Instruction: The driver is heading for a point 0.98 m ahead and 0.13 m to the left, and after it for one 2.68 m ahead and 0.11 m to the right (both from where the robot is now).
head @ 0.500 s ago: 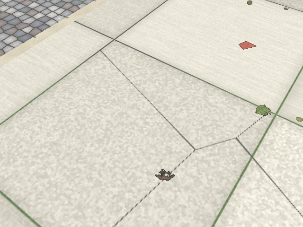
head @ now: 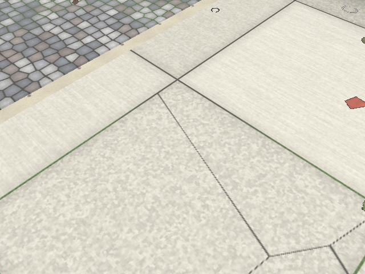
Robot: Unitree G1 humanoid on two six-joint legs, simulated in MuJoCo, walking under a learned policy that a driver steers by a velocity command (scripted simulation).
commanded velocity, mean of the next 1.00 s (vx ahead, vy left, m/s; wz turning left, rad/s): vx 0.50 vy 0.00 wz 0.00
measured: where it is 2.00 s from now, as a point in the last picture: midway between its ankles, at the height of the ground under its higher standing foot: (183, 158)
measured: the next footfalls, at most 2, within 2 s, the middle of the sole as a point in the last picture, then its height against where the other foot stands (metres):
left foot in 0.12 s outside the picture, level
right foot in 0.68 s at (229, 253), level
